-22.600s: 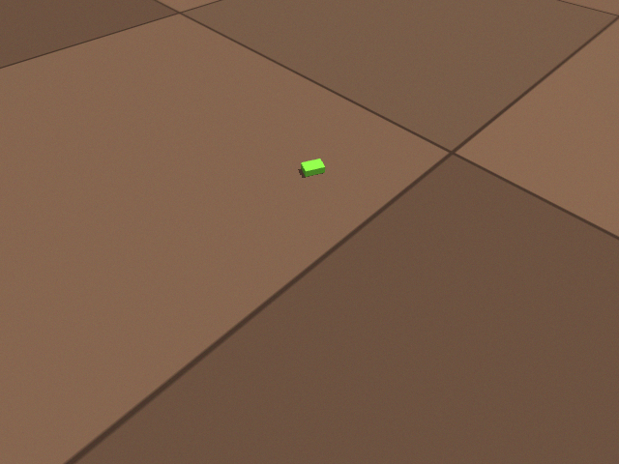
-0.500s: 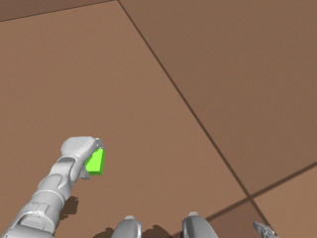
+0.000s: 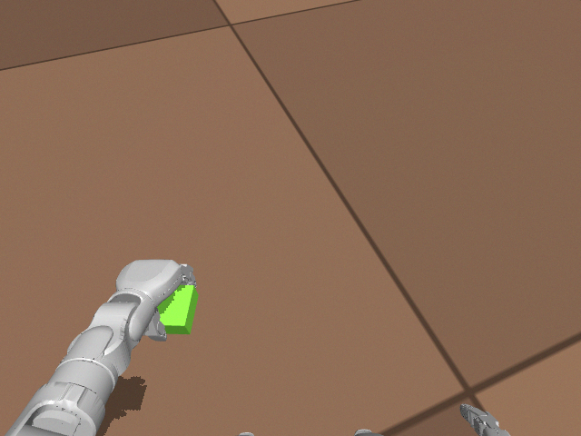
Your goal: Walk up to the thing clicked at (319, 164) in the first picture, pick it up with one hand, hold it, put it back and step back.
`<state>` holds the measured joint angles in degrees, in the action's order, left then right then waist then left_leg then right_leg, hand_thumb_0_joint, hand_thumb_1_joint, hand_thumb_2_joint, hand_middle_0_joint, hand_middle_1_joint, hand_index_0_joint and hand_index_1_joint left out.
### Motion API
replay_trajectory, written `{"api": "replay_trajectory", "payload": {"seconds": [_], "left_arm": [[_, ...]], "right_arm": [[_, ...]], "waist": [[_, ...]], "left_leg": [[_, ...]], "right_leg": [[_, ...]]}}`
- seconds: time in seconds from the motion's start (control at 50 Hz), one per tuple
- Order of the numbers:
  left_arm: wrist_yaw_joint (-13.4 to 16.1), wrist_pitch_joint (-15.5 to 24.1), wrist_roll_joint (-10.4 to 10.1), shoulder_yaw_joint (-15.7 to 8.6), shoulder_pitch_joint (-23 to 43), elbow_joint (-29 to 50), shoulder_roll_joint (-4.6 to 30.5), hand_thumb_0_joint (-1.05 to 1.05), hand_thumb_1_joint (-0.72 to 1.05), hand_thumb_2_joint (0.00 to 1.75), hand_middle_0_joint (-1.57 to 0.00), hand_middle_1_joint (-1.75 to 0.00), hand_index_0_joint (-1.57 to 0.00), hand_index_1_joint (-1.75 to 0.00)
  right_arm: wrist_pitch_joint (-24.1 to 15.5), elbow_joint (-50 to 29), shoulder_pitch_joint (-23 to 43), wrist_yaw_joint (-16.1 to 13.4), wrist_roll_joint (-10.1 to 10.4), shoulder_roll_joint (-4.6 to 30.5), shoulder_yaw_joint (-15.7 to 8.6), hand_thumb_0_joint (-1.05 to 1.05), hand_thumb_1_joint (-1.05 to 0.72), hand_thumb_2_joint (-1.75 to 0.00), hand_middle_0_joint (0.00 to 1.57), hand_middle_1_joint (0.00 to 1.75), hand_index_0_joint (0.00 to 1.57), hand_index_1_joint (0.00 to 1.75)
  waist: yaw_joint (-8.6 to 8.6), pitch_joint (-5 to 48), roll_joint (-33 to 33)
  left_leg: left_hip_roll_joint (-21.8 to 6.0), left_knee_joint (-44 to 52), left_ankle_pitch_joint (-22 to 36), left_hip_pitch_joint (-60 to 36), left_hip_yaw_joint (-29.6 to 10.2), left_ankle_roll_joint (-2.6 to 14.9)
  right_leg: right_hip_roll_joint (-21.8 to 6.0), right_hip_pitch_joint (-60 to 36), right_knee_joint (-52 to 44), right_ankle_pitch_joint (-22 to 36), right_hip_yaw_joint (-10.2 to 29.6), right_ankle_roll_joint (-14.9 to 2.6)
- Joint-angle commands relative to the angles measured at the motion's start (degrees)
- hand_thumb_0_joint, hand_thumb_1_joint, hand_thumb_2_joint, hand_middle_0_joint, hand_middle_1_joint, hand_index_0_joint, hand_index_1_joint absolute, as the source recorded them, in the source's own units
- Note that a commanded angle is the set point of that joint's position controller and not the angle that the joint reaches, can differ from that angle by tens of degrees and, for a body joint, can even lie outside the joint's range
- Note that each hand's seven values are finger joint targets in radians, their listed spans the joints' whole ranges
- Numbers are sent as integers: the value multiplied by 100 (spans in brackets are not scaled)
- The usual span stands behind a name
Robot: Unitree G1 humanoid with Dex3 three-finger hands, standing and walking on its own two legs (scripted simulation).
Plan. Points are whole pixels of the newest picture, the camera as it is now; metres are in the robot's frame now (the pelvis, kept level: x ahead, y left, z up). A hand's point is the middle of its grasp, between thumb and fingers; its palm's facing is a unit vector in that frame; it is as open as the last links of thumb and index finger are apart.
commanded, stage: hold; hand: left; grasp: from above
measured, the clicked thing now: (161, 308) +0.32 +0.23 -0.09
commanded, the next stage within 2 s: crouch in 1.66 s
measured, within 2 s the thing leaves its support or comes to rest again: neither
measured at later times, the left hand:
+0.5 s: hand (158, 305) +0.31 +0.22 -0.03, palm faces -0.47 -0.02 -0.88, open 9.6 cm
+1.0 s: hand (161, 321) +0.27 +0.20 -0.02, palm faces -0.47 -0.02 -0.89, open 9.6 cm
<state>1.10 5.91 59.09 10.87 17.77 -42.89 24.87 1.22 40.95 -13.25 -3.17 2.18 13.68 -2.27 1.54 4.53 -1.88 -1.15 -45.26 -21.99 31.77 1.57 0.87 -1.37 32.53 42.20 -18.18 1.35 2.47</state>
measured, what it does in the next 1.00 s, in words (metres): stands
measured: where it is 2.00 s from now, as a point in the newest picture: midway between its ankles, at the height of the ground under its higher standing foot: outside the picture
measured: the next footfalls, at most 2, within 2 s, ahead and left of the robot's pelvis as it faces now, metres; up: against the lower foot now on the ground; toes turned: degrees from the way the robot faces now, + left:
none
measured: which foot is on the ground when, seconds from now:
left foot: down 0.00-1.00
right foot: down 0.00-1.00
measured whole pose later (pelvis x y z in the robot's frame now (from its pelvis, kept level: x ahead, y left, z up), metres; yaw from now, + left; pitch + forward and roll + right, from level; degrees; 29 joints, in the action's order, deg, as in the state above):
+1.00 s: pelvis -0.01 -0.02 +0.02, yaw +0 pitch +2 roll +0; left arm -4.1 6.1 57.5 11.4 12.1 -33.5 24.5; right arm 4.3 38.1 -10.8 -4.3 3.1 14.8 -1.5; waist 0.0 1.6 -2.7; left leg -1.0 -35.3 -16.6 20.9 1.9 -0.1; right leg -1.3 23.1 35.1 -14.2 1.6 1.4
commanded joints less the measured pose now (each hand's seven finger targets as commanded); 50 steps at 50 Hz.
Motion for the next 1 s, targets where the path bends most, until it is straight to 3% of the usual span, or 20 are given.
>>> {"api": "replay_trajectory", "payload": {"seconds": [0.0,0.1,0.3,0.32,0.44,0.58,0.6,0.64,0.8,0.88,0.94,0.98], "left_arm": [[84,64,-116,-556,1704,1141,1240,0,73,60,-104,-51,-107,-48],[-48,133,-145,-585,1658,1402,1237,0,72,61,-105,-50,-107,-48],[-31,177,-83,-757,1707,1663,1378,0,73,62,-104,-50,-107,-48],[-32,155,-44,-680,1634,1608,1294,0,70,63,-103,-50,-105,-48],[-61,95,-123,-629,1464,1680,1208,0,71,64,-104,-51,-106,-49],[-145,74,-148,-648,1486,1920,1279,0,69,65,-103,-52,-105,-51],[-140,78,-141,-721,1497,1922,1362,0,69,66,-103,-54,-104,-52],[-153,89,-168,-611,1594,2028,1246,0,70,66,-103,-54,-105,-52],[-152,73,-219,-658,1502,2007,1262,0,72,60,-102,-56,-105,-53],[-197,17,-154,-650,1360,2022,1264,0,71,60,-101,-58,-105,-55],[-280,48,-260,-604,1446,2161,1260,0,75,61,-105,-58,-108,-54],[-291,78,-281,-738,1324,2078,1368,0,76,61,-105,-57,-109,-54]], "right_arm": [[-147,-624,35,-89,24,876,-319,0,-90,-90,20,30,20,30],[-73,-727,57,-82,32,887,-320,0,-90,-90,20,30,20,30],[3,-791,123,-86,44,928,-356,0,-89,-89,20,30,20,30],[10,-793,138,-89,33,883,-327,0,-90,-90,20,30,20,30],[60,-899,299,-92,60,885,-316,0,-90,-90,20,30,20,30],[92,-950,389,-119,81,877,-288,0,-90,-90,20,30,20,30],[97,-964,413,-129,80,878,-281,0,-90,-90,20,30,20,30],[102,-974,436,-136,83,861,-257,0,-90,-90,20,30,20,30],[76,-1026,646,-156,91,840,-207,0,-90,-90,20,30,20,30],[62,-1065,717,-172,99,802,-180,0,-90,-90,20,30,20,30],[41,-1069,748,-184,112,811,-160,0,-91,-90,20,30,20,30],[39,-1058,767,-198,117,819,-165,0,-91,-90,20,30,20,30]], "waist": [[17,1647,-43],[-9,1638,-117],[-31,1675,-231],[-26,1655,-178],[-53,1419,23],[-87,1438,-38],[-111,1417,-15],[-44,1381,-50],[-127,1092,-33],[-143,1079,147],[-111,1031,51],[-171,1033,25]], "left_leg": [[153,774,1918,-1197,-156,-79],[122,868,2206,-1355,-148,-100],[134,956,2374,-1517,-119,-103],[152,933,2376,-1504,-102,-83],[203,1104,1841,-1438,-62,-33],[182,1219,1838,-1576,-68,-34],[202,1233,1778,-1549,-51,-24],[206,1271,1653,-1582,-29,-14],[226,1484,1120,-1560,-10,-12],[251,1520,1077,-1525,24,18],[225,1621,968,-1648,7,25],[211,1657,1032,-1685,-15,12]], "right_leg": [[368,-855,-565,1337,-189,-323],[374,-930,-576,1473,-213,-352],[359,-1143,-646,1628,-195,-335],[351,-1120,-657,1683,-182,-330],[329,-1227,-872,1322,-158,-297],[336,-1272,-907,1282,-154,-307],[325,-1288,-956,1247,-140,-297],[314,-1246,-983,1162,-115,-297],[296,-1314,-1213,649,-92,-283],[262,-1400,-1309,609,-57,-259],[272,-1411,-1361,526,-52,-267],[282,-1465,-1366,560,-68,-272]]}}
